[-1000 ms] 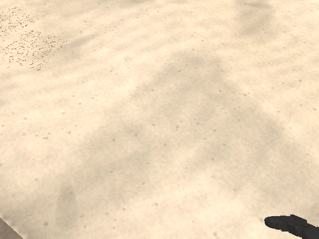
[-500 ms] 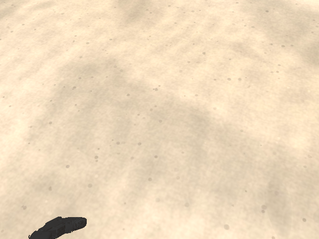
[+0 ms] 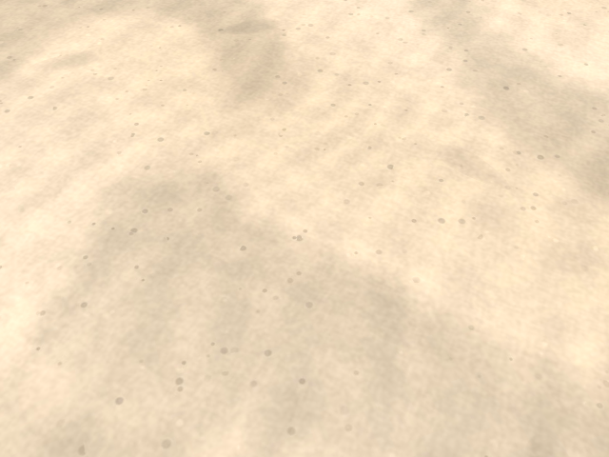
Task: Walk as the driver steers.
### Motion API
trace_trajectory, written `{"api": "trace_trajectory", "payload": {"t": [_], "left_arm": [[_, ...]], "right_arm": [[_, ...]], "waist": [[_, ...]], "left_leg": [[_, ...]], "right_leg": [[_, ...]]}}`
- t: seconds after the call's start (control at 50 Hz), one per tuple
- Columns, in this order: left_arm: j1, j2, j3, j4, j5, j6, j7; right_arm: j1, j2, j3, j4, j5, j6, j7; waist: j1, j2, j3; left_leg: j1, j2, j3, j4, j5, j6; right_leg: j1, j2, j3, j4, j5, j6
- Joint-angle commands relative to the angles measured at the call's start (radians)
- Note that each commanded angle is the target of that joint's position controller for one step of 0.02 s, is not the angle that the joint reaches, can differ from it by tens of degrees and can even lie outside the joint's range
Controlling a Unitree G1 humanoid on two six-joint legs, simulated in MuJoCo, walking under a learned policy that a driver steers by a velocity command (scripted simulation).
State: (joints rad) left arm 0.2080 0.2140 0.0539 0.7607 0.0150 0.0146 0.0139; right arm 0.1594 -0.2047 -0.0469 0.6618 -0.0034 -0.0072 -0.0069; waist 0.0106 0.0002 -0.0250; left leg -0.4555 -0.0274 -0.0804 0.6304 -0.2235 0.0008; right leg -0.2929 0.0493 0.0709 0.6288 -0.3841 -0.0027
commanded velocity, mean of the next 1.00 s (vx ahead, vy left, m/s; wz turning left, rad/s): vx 0.01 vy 0.00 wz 0.52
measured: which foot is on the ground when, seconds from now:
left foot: down 0.00-0.14, up 0.16-0.40, down 0.42-0.90, up 0.92-1.00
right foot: down 0.00-0.42, up 0.44-0.88, down 0.90-1.00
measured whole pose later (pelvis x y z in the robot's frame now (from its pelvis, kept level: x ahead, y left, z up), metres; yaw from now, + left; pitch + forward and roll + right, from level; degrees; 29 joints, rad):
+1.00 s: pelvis +0.04 +0.02 +0.01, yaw +34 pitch +3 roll +0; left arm 0.14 0.26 0.08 0.67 0.02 -0.01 0.01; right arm 0.17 -0.34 -0.09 0.62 0.02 0.04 -0.02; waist -0.01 0.05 0.02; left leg -0.51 -0.13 -0.17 0.97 -0.48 -0.02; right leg -0.29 0.03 0.04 0.50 -0.25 -0.02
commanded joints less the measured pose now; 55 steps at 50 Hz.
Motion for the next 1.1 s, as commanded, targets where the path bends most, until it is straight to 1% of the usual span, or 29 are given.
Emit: {"api": "trace_trajectory", "payload": {"t": [0.02, 0.08, 0.12, 0.14, 0.18, 0.2, 0.24, 0.32, 0.36, 0.4, 0.42, 0.44, 0.46, 0.48, 0.52, 0.54, 0.58, 0.68, 0.76, 0.82, 0.88, 0.9, 0.92, 0.94, 0.96, 0.98, 1.02, 1.06, 1.1], "left_arm": [[0.056, 0.102, 0.044, -0.057, -0.004, -0.009, 0.013], [0.065, 0.097, 0.050, -0.060, -0.004, -0.009, 0.013], [0.085, 0.120, 0.061, -0.055, -0.005, -0.007, 0.013], [0.087, 0.150, 0.071, -0.055, -0.006, -0.005, 0.016], [0.050, 0.195, 0.080, -0.084, 0.006, -0.007, 0.028], [0.045, 0.186, 0.075, -0.105, 0.006, -0.014, 0.035], [0.005, 0.204, 0.079, -0.120, -0.012, -0.020, 0.041], [-0.003, 0.240, 0.093, -0.110, -0.024, 0.011, 0.039], [0.006, 0.245, 0.093, -0.105, -0.035, 0.010, 0.035], [0.007, 0.230, 0.086, -0.098, -0.047, -0.001, 0.030], [0.049, 0.197, 0.080, -0.092, -0.034, -0.011, 0.025], [0.005, 0.113, 0.050, -0.157, 0.027, -0.020, 0.020], [-0.044, 0.138, 0.047, -0.180, 0.007, -0.033, 0.014], [-0.082, 0.179, 0.053, -0.178, -0.022, -0.031, 0.013], [-0.089, 0.186, 0.057, -0.155, -0.004, -0.017, 0.034], [-0.079, 0.195, 0.062, -0.154, 0.000, -0.008, 0.039], [-0.068, 0.169, 0.056, -0.148, -0.003, -0.003, 0.032], [-0.126, 0.129, 0.041, -0.158, -0.008, -0.005, 0.024], [-0.157, 0.141, 0.044, -0.168, -0.013, -0.017, 0.013], [-0.155, 0.147, 0.049, -0.174, -0.019, -0.032, 0.001], [-0.083, 0.147, 0.057, -0.154, -0.022, -0.045, -0.012], [-0.049, 0.184, 0.069, -0.147, -0.014, -0.045, -0.010], [-0.054, 0.263, 0.083, -0.161, 0.008, -0.037, -0.005], [-0.036, 0.278, 0.088, -0.153, 0.039, -0.037, -0.012], [-0.072, 0.226, 0.074, -0.173, 0.026, -0.041, -0.009], [-0.116, 0.185, 0.062, -0.182, 0.014, -0.040, -0.002], [-0.146, 0.164, 0.052, -0.189, -0.009, -0.034, 0.005], [-0.100, 0.177, 0.053, -0.171, -0.003, -0.026, 0.008], [-0.059, 0.191, 0.057, -0.156, 0.000, -0.019, 0.009]], "right_arm": [[-0.035, -0.173, -0.057, -0.109, 0.011, -0.002, -0.009], [-0.048, -0.181, -0.062, -0.138, 0.017, 0.014, -0.010], [-0.081, -0.172, -0.062, -0.166, 0.023, 0.027, -0.006], [-0.095, -0.161, -0.059, -0.178, 0.026, 0.030, -0.001], [-0.087, -0.151, -0.057, -0.183, 0.015, 0.025, 0.014], [-0.100, -0.171, -0.067, -0.182, 0.008, 0.024, 0.020], [-0.085, -0.148, -0.063, -0.169, 0.022, 0.032, 0.021], [-0.122, -0.110, -0.040, -0.177, 0.038, 0.040, 0.043], [-0.101, -0.138, -0.054, -0.171, 0.038, 0.042, 0.048], [-0.010, -0.160, -0.074, -0.135, 0.026, 0.041, 0.039], [0.051, -0.209, -0.095, -0.128, 0.023, 0.035, 0.027], [0.097, -0.350, -0.119, -0.152, 0.011, 0.027, 0.013], [0.135, -0.349, -0.105, -0.153, -0.027, 0.007, 0.027], [0.095, -0.316, -0.094, -0.150, -0.031, -0.009, 0.034], [0.013, -0.252, -0.075, -0.137, 0.015, -0.006, 0.019], [-0.021, -0.247, -0.072, -0.137, 0.026, 0.004, 0.011], [-0.037, -0.251, -0.071, -0.136, 0.016, 0.015, -0.001], [-0.016, -0.260, -0.077, -0.120, 0.020, 0.029, -0.029], [-0.016, -0.270, -0.080, -0.119, 0.016, 0.039, -0.025], [-0.011, -0.271, -0.079, -0.117, 0.018, 0.044, -0.016], [-0.038, -0.262, -0.074, -0.121, 0.031, 0.053, -0.018], [-0.024, -0.235, -0.066, -0.123, 0.032, 0.052, -0.021], [0.012, -0.185, -0.053, -0.129, 0.028, 0.047, -0.019], [0.003, -0.235, -0.069, -0.147, 0.031, 0.032, -0.020], [0.028, -0.309, -0.095, -0.124, 0.016, 0.026, -0.018], [0.044, -0.317, -0.104, -0.096, 0.022, 0.033, -0.017], [0.067, -0.265, -0.094, -0.067, 0.026, 0.056, -0.018], [0.033, -0.203, -0.073, -0.079, 0.031, 0.059, -0.011], [-0.009, -0.176, -0.059, -0.093, 0.029, 0.056, -0.011]], "waist": [[0.016, 0.157, -0.109], [0.015, 0.123, -0.137], [0.016, 0.032, -0.115], [0.012, -0.049, -0.085], [0.006, -0.231, -0.050], [0.018, -0.169, -0.042], [-0.001, -0.071, -0.013], [0.029, -0.151, -0.017], [0.027, -0.178, -0.040], [-0.018, -0.143, -0.078], [-0.036, -0.036, -0.118], [-0.028, 0.284, -0.135], [-0.076, 0.264, -0.298], [-0.073, 0.144, -0.238], [-0.029, 0.034, -0.133], [-0.003, 0.045, -0.113], [0.016, 0.073, -0.112], [-0.011, 0.111, -0.108], [-0.032, 0.150, -0.075], [-0.041, 0.172, -0.079], [0.008, 0.167, -0.086], [0.011, 0.124, -0.105], [-0.026, -0.106, -0.110], [-0.023, -0.301, -0.083], [-0.032, -0.200, -0.067], [-0.047, -0.143, -0.049], [-0.045, -0.110, -0.018], [-0.020, -0.125, -0.015], [0.007, -0.155, -0.038]], "left_leg": [[0.178, 0.172, -0.275, -0.140, 0.283, 0.168], [0.166, 0.151, -0.290, -0.111, 0.326, 0.168], [0.072, 0.078, -0.208, -0.045, 0.258, 0.124], [-0.020, 0.020, -0.128, 0.022, 0.177, 0.086], [-0.205, -0.047, 0.019, 0.270, -0.230, 0.020], [-0.274, -0.006, 0.010, 0.430, -0.355, 0.007], [-0.341, 0.041, -0.013, 0.484, -0.322, -0.013], [-0.141, 0.030, 0.119, 0.250, -0.186, -0.022], [-0.036, 0.006, 0.157, 0.119, -0.144, -0.008], [0.147, -0.050, 0.197, -0.088, 0.008, 0.028], [0.332, -0.011, 0.086, -0.153, 0.249, 0.070], [0.543, 0.286, -0.368, -0.152, 0.791, 0.215], [0.562, 0.433, -0.590, -0.213, 0.794, 0.416], [0.518, 0.398, -0.517, -0.221, 0.690, 0.404], [0.397, 0.284, -0.361, -0.216, 0.534, 0.288], [0.324, 0.249, -0.324, -0.230, 0.482, 0.260], [0.262, 0.204, -0.291, -0.253, 0.430, 0.237], [0.241, 0.171, -0.326, -0.273, 0.182, 0.222], [0.199, 0.154, -0.396, -0.282, 0.019, 0.215], [0.223, 0.149, -0.451, -0.257, 0.071, 0.214], [0.195, 0.104, -0.455, -0.192, 0.159, 0.174], [0.114, 0.065, -0.421, -0.129, 0.070, 0.128], [-0.052, -0.049, -0.258, 0.078, -0.209, 0.060], [-0.177, -0.129, -0.107, 0.294, -0.436, 0.006], [-0.192, -0.057, -0.111, 0.478, -0.389, -0.033], [-0.183, -0.043, -0.097, 0.540, -0.322, -0.051], [-0.217, -0.031, -0.071, 0.609, -0.221, -0.082], [-0.189, -0.031, -0.025, 0.548, -0.187, -0.095], [-0.168, -0.020, -0.007, 0.437, -0.196, -0.104]], "right_leg": [[-0.052, -0.003, -0.040, 0.007, 0.042, -0.010], [-0.026, -0.007, -0.040, -0.008, 0.054, -0.017], [0.021, -0.061, 0.003, -0.088, 0.092, -0.047], [0.054, -0.129, 0.067, -0.147, 0.160, -0.085], [0.143, -0.401, 0.299, -0.235, 0.499, -0.239], [0.176, -0.468, 0.326, -0.230, 0.653, -0.288], [0.222, -0.432, 0.226, -0.201, 0.715, -0.249], [0.160, -0.319, -0.009, -0.189, 0.684, -0.159], [0.156, -0.319, -0.048, -0.162, 0.618, -0.140], [0.123, -0.290, -0.111, -0.031, 0.588, -0.097], [0.004, -0.234, -0.183, 0.161, 0.480, -0.028], [-0.355, -0.101, -0.202, 0.527, -0.215, 0.065], [-0.440, -0.028, 0.014, 0.709, -0.349, 0.082], [-0.471, -0.052, 0.049, 0.763, -0.294, 0.080], [-0.463, -0.087, 0.045, 0.667, -0.133, 0.072], [-0.408, -0.092, 0.046, 0.603, -0.080, 0.074], [-0.328, -0.065, 0.026, 0.525, -0.016, 0.077], [-0.273, -0.033, 0.044, 0.289, 0.050, 0.090], [-0.208, -0.016, 0.048, 0.162, 0.036, 0.079], [-0.146, 0.001, 0.041, 0.057, 0.012, 0.058], [0.030, 0.005, 0.010, -0.203, 0.148, 0.019], [0.159, -0.082, 0.059, -0.251, 0.230, -0.013], [0.265, -0.292, 0.262, -0.282, 0.379, -0.118], [0.213, -0.447, 0.466, -0.326, 0.527, -0.277], [0.187, -0.464, 0.425, -0.315, 0.540, -0.302], [0.162, -0.393, 0.312, -0.298, 0.520, -0.254], [0.170, -0.312, 0.184, -0.280, 0.519, -0.198], [0.166, -0.269, 0.109, -0.289, 0.564, -0.201], [0.220, -0.276, 0.094, -0.284, 0.578, -0.217]]}}
Next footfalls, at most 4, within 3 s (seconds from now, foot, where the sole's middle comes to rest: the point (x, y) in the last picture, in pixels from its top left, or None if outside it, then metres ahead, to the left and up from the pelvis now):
0.42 left None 0.06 0.15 -0.76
0.90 right None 0.14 -0.05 -0.76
1.30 left None -0.03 0.15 -0.76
1.70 right None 0.32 0.14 -0.76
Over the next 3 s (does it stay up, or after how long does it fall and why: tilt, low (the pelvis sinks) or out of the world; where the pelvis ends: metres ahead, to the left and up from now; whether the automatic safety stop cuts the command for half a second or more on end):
stays up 0.32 0.30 0.01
